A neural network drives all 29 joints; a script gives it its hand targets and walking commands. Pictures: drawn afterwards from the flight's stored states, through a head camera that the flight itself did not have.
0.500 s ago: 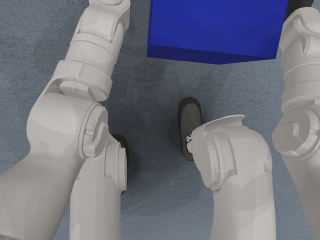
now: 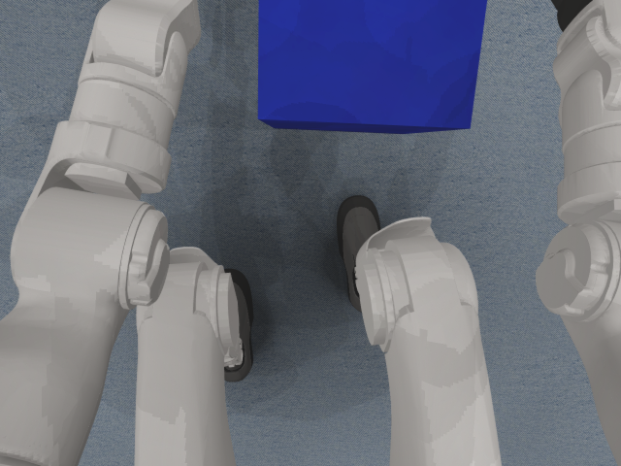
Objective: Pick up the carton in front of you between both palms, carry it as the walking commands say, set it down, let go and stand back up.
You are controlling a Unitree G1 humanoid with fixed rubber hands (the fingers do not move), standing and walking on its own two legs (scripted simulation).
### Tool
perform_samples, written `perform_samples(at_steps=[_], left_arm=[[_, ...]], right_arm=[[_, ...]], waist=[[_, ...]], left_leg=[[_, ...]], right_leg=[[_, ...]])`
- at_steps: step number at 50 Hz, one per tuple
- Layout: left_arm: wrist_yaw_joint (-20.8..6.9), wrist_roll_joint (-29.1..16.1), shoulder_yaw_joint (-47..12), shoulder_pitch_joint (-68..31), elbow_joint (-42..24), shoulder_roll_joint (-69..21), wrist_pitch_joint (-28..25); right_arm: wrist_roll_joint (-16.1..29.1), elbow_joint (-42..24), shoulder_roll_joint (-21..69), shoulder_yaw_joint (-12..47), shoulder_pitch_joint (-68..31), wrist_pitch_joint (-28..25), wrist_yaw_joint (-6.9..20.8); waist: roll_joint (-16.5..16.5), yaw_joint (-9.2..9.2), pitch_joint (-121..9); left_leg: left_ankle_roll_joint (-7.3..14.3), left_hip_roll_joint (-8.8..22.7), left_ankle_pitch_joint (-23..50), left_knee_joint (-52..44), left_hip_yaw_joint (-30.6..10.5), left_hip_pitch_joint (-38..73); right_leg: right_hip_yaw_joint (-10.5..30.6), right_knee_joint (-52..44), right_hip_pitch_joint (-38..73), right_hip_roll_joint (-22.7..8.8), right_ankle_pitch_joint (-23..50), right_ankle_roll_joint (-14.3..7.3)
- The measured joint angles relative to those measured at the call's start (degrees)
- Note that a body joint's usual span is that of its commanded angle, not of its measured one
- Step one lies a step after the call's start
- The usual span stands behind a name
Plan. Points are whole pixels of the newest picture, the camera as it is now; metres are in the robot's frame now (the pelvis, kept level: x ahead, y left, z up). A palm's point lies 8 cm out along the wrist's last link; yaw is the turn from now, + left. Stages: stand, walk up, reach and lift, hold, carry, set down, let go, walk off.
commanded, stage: set down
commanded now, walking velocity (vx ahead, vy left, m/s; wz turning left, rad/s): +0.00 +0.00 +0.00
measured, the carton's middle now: (354, 45) +0.52 -0.15 -0.28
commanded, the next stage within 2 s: let go in 0.80 s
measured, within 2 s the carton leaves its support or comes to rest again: neither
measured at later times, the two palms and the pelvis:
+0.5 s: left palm out of the picture +0.60 +0.03 +0.01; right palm out of the picture +0.49 -0.34 +0.01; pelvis +0.03 +0.00 +0.11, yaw +0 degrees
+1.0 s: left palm out of the picture +0.56 +0.05 +0.15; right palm out of the picture +0.46 -0.33 +0.14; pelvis +0.06 -0.02 +0.25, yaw -1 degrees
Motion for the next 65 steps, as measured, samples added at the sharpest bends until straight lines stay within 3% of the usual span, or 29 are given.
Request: perform_samples(at_steps=[10,17,27,45,56,65], left_arm=[[-2.0,3.5,7.4,2.0,5.7,-1.5,0.4],[-2.0,4.0,6.1,6.4,1.1,-2.1,1.4],[-1.2,5.1,5.5,13.6,-7.7,-4.4,4.4],[-3.2,8.4,9.7,19.9,-5.0,-7.0,1.2],[-0.7,12.8,10.4,45.4,-19.5,-14.7,-0.9],[-3.1,11.6,7.8,62.0,-21.3,-14.2,-5.6]], right_arm=[[-4.7,-2.8,3.2,-1.1,5.3,3.2,-0.1],[-6.5,-5.9,4.2,-3.9,9.1,4.2,1.0],[-5.5,-11.9,4.2,-4.5,15.4,6.6,3.2],[-10.5,-11.1,7.0,-5.6,21.8,3.7,5.6],[-14.5,-20.9,9.0,1.4,43.0,2.0,9.5],[-11.0,-25.5,8.7,8.7,60.6,-1.1,9.4]], waist=[[1.2,0.28,-10.9],[0.4,0.51,-15.7],[0.3,0.89,-19.6],[0.4,1.88,-23.2],[-1.1,3.59,-21.5],[-1.9,4.47,-20.5]], left_leg=[[1.1,1.1,1.4,-9.7,1.3,4.1],[1.0,0.9,2.4,-15.7,0.7,6.0],[1.4,1.7,4.5,-26.8,0.1,13.0],[1.2,2.5,12.7,-50.9,-0.8,30.9],[0.3,3.1,17.1,-66.5,-2.0,49.5],[0.1,5.2,17.7,-74.8,-2.8,66.9]], right_leg=[[1.3,-8.4,4.0,1.0,0.1,0.7],[0.9,-13.6,6.4,0.6,0.0,0.5],[0.4,-24.3,14.1,0.8,0.8,0.5],[0.0,-46.9,32.8,0.9,6.7,-0.2],[-1.0,-59.7,50.8,0.9,9.0,-1.6],[-2.0,-67.6,68.1,2.5,9.2,-2.2]])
